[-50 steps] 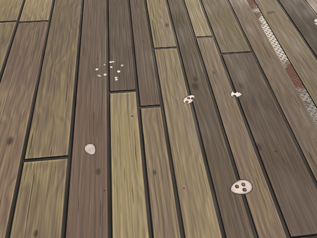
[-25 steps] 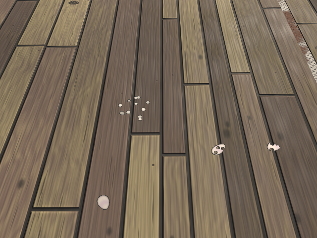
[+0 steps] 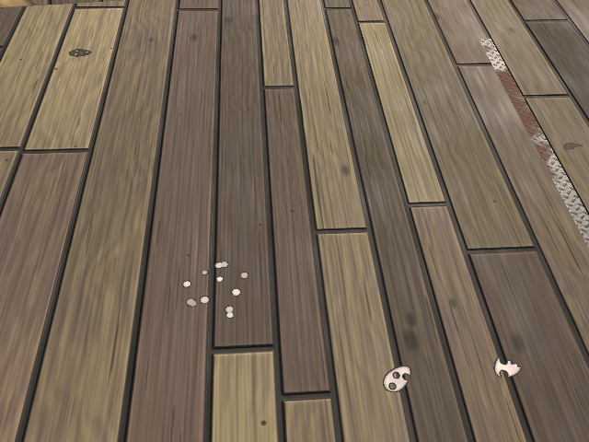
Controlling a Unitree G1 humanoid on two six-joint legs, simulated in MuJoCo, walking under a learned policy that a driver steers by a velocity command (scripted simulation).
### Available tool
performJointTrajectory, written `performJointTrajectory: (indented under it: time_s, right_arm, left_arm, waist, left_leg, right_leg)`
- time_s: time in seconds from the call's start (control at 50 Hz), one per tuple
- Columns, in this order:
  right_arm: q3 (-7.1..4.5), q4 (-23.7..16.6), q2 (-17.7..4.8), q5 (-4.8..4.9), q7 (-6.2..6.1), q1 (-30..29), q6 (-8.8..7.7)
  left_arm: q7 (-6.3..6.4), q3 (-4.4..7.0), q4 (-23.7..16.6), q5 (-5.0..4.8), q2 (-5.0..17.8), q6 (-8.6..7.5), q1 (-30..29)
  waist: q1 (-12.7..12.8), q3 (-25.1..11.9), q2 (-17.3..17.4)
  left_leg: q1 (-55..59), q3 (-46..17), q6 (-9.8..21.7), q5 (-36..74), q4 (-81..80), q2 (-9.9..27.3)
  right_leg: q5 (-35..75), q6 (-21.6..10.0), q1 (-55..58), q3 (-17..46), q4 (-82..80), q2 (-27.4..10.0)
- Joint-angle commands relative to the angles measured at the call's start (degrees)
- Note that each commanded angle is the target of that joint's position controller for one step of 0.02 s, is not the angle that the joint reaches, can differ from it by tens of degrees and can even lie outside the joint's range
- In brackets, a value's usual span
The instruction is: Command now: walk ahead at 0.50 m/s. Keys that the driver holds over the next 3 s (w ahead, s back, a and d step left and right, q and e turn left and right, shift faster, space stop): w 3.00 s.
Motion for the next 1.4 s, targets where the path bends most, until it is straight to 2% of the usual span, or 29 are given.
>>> performJointTrajectory:
  time_s: [0.02,0.1,0.16,0.2,0.22,0.24,0.26,0.28,0.3,0.32,0.36,0.48,0.68,0.74,0.78,0.8,0.82,0.84,0.86,0.88,0.92,0.98,1.04,1.24,1.3,1.34,1.36,1.38,1.4]
  right_arm:
    - [-0.81,-1.9,-6.8,0.03,-0.26,2.6,-0.81]
    - [-0.70,-0.5,-7.0,-0.51,-0.78,6.1,-0.57]
    - [-0.95,-0.1,-7.9,-0.94,-1.30,5.1,-0.34]
    - [-1.26,-0.1,-9.0,-1.08,-1.42,3.2,-0.16]
    - [-1.21,-0.4,-9.0,-0.73,-1.30,2.0,0.08]
    - [-0.62,-2.1,-7.5,-0.02,-1.07,1.4,-0.01]
    - [0.23,-3.1,-2.0,2.25,-0.33,8.2,0.08]
    - [-1.25,-2.8,-7.5,0.59,-0.52,4.2,0.28]
    - [-1.43,-4.6,-7.4,0.27,-0.34,-0.6,0.13]
    - [-1.26,-5.0,-6.5,0.10,-0.18,-3.1,-0.10]
    - [-1.18,-4.7,-4.7,-1.31,0.35,-2.5,1.20]
    - [-1.14,-8.0,-4.4,-1.61,1.54,-11.5,3.37]
    - [-0.12,-14.1,-4.4,-0.72,1.54,-28.4,2.56]
    - [-0.67,-13.9,-5.6,-0.74,1.18,-25.4,1.82]
    - [-1.93,-9.1,-7.4,-1.22,0.30,-10.9,0.96]
    - [-3.14,-6.5,-11.0,-2.60,-0.34,-0.5,0.41]
    - [-4.83,-5.8,-17.6,-3.35,-0.37,4.8,0.53]
    - [-4.45,-6.3,-15.3,-0.97,0.13,0.2,1.49]
    - [-3.53,-7.4,-12.4,-0.30,0.26,-6.7,1.57]
    - [-2.50,-7.8,-8.7,-0.41,0.53,-9.9,1.17]
    - [-1.35,-6.4,-5.2,-0.17,0.17,-10.9,0.45]
    - [-1.39,-4.5,-6.5,0.03,-0.09,-6.7,-0.70]
    - [-1.45,-3.6,-7.7,0.06,-0.10,-3.6,-0.82]
    - [-0.89,-0.7,-7.7,-0.59,-0.75,5.3,-0.36]
    - [-1.20,-0.4,-8.8,-0.95,-1.25,3.8,-0.12]
    - [-1.46,-0.5,-9.7,-0.91,-1.25,1.8,0.19]
    - [-1.17,-1.1,-9.1,-0.48,-1.13,1.1,0.27]
    - [-0.11,-3.4,-5.2,1.39,-0.57,3.2,0.19]
    - [-0.78,-3.1,-5.6,1.69,-0.29,6.4,0.14]
  left_arm:
    - [-0.14,-0.34,-4.2,-0.43,1.3,-0.51,-5.6]
    - [0.03,-0.69,-6.3,-0.50,1.6,-0.98,-11.1]
    - [0.24,-0.39,-7.0,-0.52,2.5,-1.69,-10.5]
    - [0.97,0.52,-4.4,-0.46,4.0,-2.29,-1.9]
    - [1.48,1.30,-1.2,-0.01,5.2,-2.84,7.9]
    - [2.12,2.59,1.1,1.49,9.4,-3.28,18.2]
    - [1.92,4.03,1.5,2.03,14.9,-3.02,21.2]
    - [1.36,3.59,0.9,-0.43,12.3,-2.18,16.1]
    - [1.21,2.63,-0.2,-1.03,9.2,-2.18,9.7]
    - [0.98,1.70,-0.3,-0.82,5.8,-2.61,7.0]
    - [1.44,0.56,1.1,-0.95,2.4,-3.31,6.5]
    - [1.74,0.71,3.8,-1.20,5.3,-4.54,13.8]
    - [2.34,0.24,6.5,-0.54,5.6,-4.11,22.3]
    - [2.83,0.59,6.6,-0.22,6.8,-3.87,20.3]
    - [2.76,0.71,6.4,-0.43,7.4,-3.47,18.3]
    - [2.58,0.16,5.0,-0.99,6.0,-3.51,17.9]
    - [1.83,-1.01,3.6,-3.47,0.0,-3.48,24.4]
    - [1.95,0.47,4.1,-1.79,5.5,-3.39,21.2]
    - [1.82,0.80,2.3,-1.43,5.8,-3.39,16.1]
    - [1.58,0.59,1.8,-1.30,4.9,-3.65,13.5]
    - [1.14,0.49,2.2,0.06,3.0,-2.38,14.1]
    - [0.30,0.43,1.9,0.54,1.8,-0.78,13.4]
    - [0.02,0.45,-0.7,0.40,2.6,-0.15,5.8]
    - [0.03,-0.67,-6.9,-0.43,2.3,-0.98,-11.3]
    - [0.30,-0.26,-7.2,-0.47,3.2,-1.72,-9.5]
    - [1.10,0.80,-3.6,-0.26,4.8,-2.44,1.9]
    - [1.67,1.78,-0.3,0.64,6.9,-3.05,12.1]
    - [2.27,3.33,0.9,2.08,12.8,-3.32,20.8]
    - [1.59,3.91,1.2,0.68,14.5,-2.39,19.9]
  waist:
    - [0.0,4.0,5.7]
    - [-1.6,4.8,6.3]
    - [0.0,4.4,6.6]
    - [3.9,-0.1,7.3]
    - [8.1,-5.0,5.7]
    - [11.5,-11.8,1.7]
    - [8.2,-18.3,-11.7]
    - [7.2,-15.7,-3.1]
    - [4.9,-6.9,-1.4]
    - [3.8,-2.8,1.5]
    - [0.5,-0.2,0.0]
    - [0.7,2.7,-0.2]
    - [5.1,4.8,-1.7]
    - [2.6,3.4,-2.2]
    - [-3.7,-4.0,-0.7]
    - [-7.2,-10.6,2.7]
    - [-5.1,-18.7,16.5]
    - [-4.2,-17.3,9.7]
    - [-1.5,-7.9,7.0]
    - [-0.4,-3.6,4.1]
    - [2.9,-0.2,5.6]
    - [4.0,0.1,5.5]
    - [2.9,2.5,5.2]
    - [-1.6,4.8,6.3]
    - [0.4,4.0,6.8]
    - [5.5,-1.9,6.6]
    - [9.4,-7.6,4.7]
    - [10.4,-15.6,-4.3]
    - [8.0,-20.1,-11.1]
  left_leg:
    - [-1.5,-8.0,4.4,21.0,-5.4,14.8]
    - [5.6,-7.3,5.0,26.5,-3.2,16.5]
    - [9.4,-6.6,4.8,36.8,1.4,18.1]
    - [9.3,-5.3,3.5,51.0,11.8,17.6]
    - [5.5,-3.5,2.4,49.2,22.5,15.6]
    - [-6.6,-1.9,1.3,31.7,38.5,13.0]
    - [-27.7,0.2,-1.3,-12.1,61.0,1.4]
    - [-32.8,-8.7,-0.2,-16.1,65.6,3.0]
    - [-35.2,-8.8,0.1,-11.2,64.3,5.9]
    - [-33.8,-8.6,0.0,-7.7,61.1,7.8]
    - [-28.6,-8.2,-1.0,-5.2,55.3,10.2]
    - [-34.9,-5.1,-4.2,2.6,45.7,12.2]
    - [-35.9,-1.3,-3.0,8.8,23.3,9.1]
    - [-29.0,-0.4,-0.3,2.8,19.6,6.5]
    - [-11.2,1.2,2.2,3.7,14.4,3.0]
    - [4.3,-7.5,4.9,1.5,14.1,11.2]
    - [21.3,-36.3,13.3,-3.7,9.0,29.0]
    - [17.3,-43.4,12.9,-5.9,3.5,28.3]
    - [8.8,-33.3,11.0,-6.7,2.9,26.4]
    - [1.6,-27.4,9.4,-2.6,0.6,23.9]
    - [-7.0,-18.4,5.7,3.5,-2.1,18.9]
    - [-8.3,-14.1,6.0,10.1,-3.8,17.4]
    - [-6.7,-12.0,6.2,10.2,-6.1,16.7]
    - [6.0,-7.4,5.4,24.9,-3.1,17.1]
    - [9.0,-6.4,4.5,37.0,2.2,18.4]
    - [7.9,-4.5,2.9,49.2,15.5,16.9]
    - [0.4,-2.8,1.8,41.8,27.6,14.6]
    - [-16.9,0.5,-0.6,17.9,47.7,8.8]
    - [-29.4,-3.8,-1.1,-18.7,62.8,0.1]
  right_leg:
    - [4.8,0.4,-1.2,-2.6,-7.4,1.4]
    - [4.0,-1.2,-1.3,-3.9,-14.1,3.2]
    - [-1.5,-3.7,2.4,-4.5,-17.8,4.9]
    - [-5.2,-6.0,13.9,-5.8,-20.4,8.6]
    - [-2.0,-7.4,25.8,-5.9,-24.1,9.3]
    - [-5.3,-10.4,41.5,5.2,-24.4,-1.0]
    - [-8.5,-18.9,56.0,34.4,-30.4,-17.9]
    - [-11.2,-17.7,51.5,37.9,-34.4,-15.8]
    - [-11.1,-15.8,43.2,28.2,-35.5,-14.1]
    - [-6.3,-14.2,36.4,22.4,-37.8,-11.6]
    - [-0.7,-10.7,28.6,13.9,-40.3,-6.8]
    - [5.1,-10.9,28.6,7.3,-44.5,-4.5]
    - [18.8,-9.8,41.4,2.9,-41.2,-5.3]
    - [32.4,-8.6,43.8,1.7,-35.0,-6.4]
    - [40.4,-6.8,40.9,-1.0,-18.5,-3.8]
    - [25.8,-5.6,29.8,-2.6,-3.5,-1.3]
    - [-12.2,-2.7,8.5,-5.6,20.0,9.4]
    - [-23.0,-3.7,2.6,3.2,25.9,9.5]
    - [-18.3,-4.1,-0.2,3.8,25.7,6.1]
    - [-14.4,-4.1,1.1,3.8,22.4,4.1]
    - [-11.5,-3.3,6.4,3.4,16.3,1.6]
    - [-9.2,-1.8,6.7,1.8,13.2,1.3]
    - [-3.5,-0.2,0.3,0.5,7.5,-0.2]
    - [3.2,-1.2,-1.1,-3.5,-14.7,2.9]
    - [-2.6,-3.8,4.2,-4.3,-18.4,5.1]
    - [-4.0,-6.1,18.5,-6.0,-22.5,8.9]
    - [-1.9,-8.0,32.9,-3.3,-23.9,6.5]
    - [-8.1,-12.8,50.1,17.1,-25.7,-9.1]
    - [-7.6,-18.1,55.1,39.8,-33.9,-17.9]
Next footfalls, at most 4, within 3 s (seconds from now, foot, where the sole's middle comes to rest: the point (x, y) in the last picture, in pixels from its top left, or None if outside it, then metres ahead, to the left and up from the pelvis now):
0.22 right None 0.30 -0.11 -0.78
0.80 left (259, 398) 0.60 0.07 -0.78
1.36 right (327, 288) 0.91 -0.11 -0.78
1.92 left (260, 205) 1.21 0.08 -0.78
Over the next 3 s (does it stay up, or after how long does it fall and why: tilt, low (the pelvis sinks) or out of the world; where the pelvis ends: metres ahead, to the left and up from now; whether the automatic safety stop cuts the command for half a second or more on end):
stays up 1.63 -0.02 -0.02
